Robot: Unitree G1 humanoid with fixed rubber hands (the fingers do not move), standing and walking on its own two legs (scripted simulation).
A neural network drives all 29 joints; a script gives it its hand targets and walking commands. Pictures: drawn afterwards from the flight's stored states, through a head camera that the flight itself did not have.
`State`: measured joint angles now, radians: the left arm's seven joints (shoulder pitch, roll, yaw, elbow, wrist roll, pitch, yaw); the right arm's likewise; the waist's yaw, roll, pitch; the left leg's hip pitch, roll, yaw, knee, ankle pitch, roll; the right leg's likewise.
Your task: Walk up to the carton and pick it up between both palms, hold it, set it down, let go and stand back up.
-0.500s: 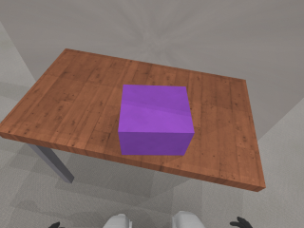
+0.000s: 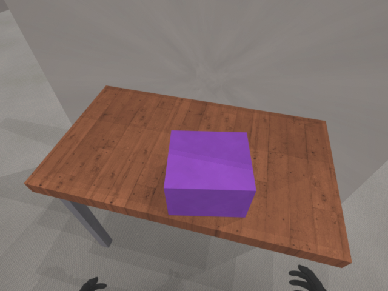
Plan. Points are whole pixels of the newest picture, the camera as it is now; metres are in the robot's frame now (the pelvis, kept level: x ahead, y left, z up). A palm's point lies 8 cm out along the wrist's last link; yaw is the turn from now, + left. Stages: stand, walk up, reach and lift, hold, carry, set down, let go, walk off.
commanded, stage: walk up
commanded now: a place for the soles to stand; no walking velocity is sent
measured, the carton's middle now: (207, 173) +0.41 -0.01 -0.05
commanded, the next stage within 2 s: reach and lift in 1.14 s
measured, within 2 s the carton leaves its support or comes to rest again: neither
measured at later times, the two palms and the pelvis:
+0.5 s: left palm out of the picture +0.05 +0.29 -0.12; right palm out of the picture +0.10 -0.25 -0.12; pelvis -0.01 +0.01 -0.01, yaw +4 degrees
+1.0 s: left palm out of the picture +0.03 +0.27 -0.11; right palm out of the picture +0.07 -0.22 -0.13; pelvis -0.03 +0.02 +0.00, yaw +4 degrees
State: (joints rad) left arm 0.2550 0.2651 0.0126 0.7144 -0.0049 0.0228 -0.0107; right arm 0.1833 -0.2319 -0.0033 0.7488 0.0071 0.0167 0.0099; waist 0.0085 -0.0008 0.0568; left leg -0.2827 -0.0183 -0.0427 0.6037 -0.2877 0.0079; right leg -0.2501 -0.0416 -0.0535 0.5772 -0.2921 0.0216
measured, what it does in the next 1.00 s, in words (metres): stands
